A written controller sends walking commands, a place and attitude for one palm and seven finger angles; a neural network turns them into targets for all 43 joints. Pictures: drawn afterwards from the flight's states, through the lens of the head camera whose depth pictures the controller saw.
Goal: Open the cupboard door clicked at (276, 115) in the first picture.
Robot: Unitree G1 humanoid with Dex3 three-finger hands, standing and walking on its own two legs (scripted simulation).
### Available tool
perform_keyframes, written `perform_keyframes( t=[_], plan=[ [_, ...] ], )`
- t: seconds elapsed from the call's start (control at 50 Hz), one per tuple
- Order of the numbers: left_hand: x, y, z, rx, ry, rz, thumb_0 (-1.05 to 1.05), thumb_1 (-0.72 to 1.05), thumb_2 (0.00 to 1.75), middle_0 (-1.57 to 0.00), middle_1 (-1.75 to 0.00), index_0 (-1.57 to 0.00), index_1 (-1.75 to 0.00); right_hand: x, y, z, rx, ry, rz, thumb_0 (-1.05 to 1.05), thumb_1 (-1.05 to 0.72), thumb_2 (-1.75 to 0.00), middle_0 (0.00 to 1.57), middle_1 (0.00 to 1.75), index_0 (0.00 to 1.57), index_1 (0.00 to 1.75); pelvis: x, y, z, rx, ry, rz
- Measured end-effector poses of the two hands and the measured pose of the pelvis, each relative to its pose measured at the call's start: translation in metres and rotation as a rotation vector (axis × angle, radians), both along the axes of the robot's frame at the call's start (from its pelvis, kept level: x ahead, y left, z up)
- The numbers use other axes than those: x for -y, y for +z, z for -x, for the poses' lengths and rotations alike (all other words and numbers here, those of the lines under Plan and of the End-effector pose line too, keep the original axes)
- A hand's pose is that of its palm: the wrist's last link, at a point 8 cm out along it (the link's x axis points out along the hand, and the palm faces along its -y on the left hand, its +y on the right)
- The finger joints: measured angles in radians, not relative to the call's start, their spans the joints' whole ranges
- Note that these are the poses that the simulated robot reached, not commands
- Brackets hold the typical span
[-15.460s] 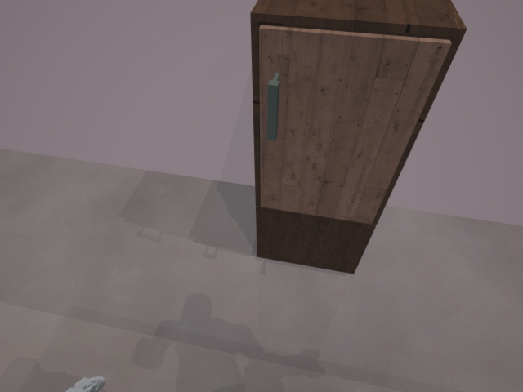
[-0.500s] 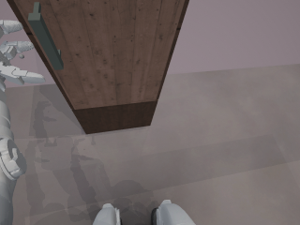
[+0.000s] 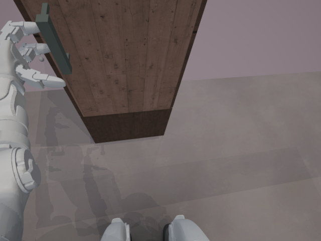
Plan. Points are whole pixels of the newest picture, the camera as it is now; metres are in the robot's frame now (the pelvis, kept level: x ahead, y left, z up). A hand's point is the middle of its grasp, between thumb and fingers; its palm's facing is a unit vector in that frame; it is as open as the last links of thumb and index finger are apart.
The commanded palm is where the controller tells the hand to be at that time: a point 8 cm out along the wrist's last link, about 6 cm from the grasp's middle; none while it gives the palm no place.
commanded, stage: slide the fingers in behind the handle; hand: left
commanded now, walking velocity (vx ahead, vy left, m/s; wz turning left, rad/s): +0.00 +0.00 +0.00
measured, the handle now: (57, 42) +0.57 +0.21 +0.09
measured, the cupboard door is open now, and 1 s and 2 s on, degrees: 0 0 0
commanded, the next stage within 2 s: close the thumb around the handle in 0.98 s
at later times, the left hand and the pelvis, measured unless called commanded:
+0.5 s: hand (64, 57) +0.52 +0.19 +0.09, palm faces +0.08 -1.00 +0.01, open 14.0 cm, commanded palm +0.49 +0.22 +0.09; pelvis +0.00 -0.01 +0.00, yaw +0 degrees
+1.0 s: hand (67, 58) +0.52 +0.18 +0.09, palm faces +0.09 -1.00 -0.01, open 14.0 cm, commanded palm +0.49 +0.22 +0.09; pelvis +0.00 -0.01 +0.00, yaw +0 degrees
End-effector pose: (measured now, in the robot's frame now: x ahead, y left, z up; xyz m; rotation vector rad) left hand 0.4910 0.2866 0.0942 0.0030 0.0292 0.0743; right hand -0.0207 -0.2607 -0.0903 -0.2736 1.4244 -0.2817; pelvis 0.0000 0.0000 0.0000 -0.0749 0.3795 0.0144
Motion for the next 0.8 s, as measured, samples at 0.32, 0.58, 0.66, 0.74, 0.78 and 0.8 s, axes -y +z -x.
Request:
perform_keyframes(
  t=[0.32,0.58,0.66,0.74,0.78,0.8],
  plan=[
    [0.032,-0.004,-0.003,0.000,0.017,0.006,-0.01,-0.50,0.30,-0.30,-1.20,-0.30,-1.22,-0.002,-0.007,-0.009,0.055,-0.002,-0.032,0.01,-0.90,-0.90,0.20,0.30,0.20,0.30,0.003,-0.001,0.001,0.010,-0.007,-0.011],
    [0.051,0.000,-0.004,0.008,0.011,-0.005,-0.01,-0.50,0.30,-0.30,-1.20,-0.30,-1.21,0.004,-0.007,-0.002,0.047,-0.012,-0.038,0.01,-0.90,-0.90,0.20,0.30,0.20,0.30,0.007,0.000,0.002,0.014,-0.010,-0.019],
    [0.056,-0.001,-0.003,0.007,0.009,0.008,-0.01,-0.50,0.30,-0.30,-1.20,-0.30,-1.21,0.006,-0.007,0.000,0.043,-0.013,-0.037,0.01,-0.90,-0.90,0.20,0.30,0.20,0.30,0.009,0.000,0.003,0.016,-0.011,-0.020],
    [0.057,-0.001,-0.004,0.007,0.014,-0.002,-0.01,-0.50,0.30,-0.30,-1.20,-0.30,-1.20,0.008,-0.007,0.001,0.049,-0.018,-0.032,0.01,-0.90,-0.90,0.20,0.30,0.20,0.30,0.010,0.000,0.003,0.016,-0.013,-0.022],
    [0.057,0.000,-0.004,0.010,0.015,-0.005,-0.01,-0.50,0.30,-0.30,-1.20,-0.30,-1.20,0.008,-0.007,0.002,0.050,-0.018,-0.031,0.01,-0.90,-0.90,0.20,0.30,0.20,0.30,0.010,0.000,0.003,0.017,-0.014,-0.023],
    [0.057,0.001,-0.004,0.012,0.015,-0.006,-0.01,-0.50,0.30,-0.30,-1.20,-0.30,-1.20,0.008,-0.007,0.002,0.050,-0.019,-0.032,0.01,-0.90,-0.90,0.20,0.30,0.20,0.30,0.010,0.000,0.003,0.017,-0.014,-0.023]
  ],
)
